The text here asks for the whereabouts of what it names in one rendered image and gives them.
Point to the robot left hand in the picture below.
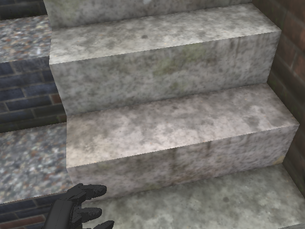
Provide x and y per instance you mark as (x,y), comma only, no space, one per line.
(63,214)

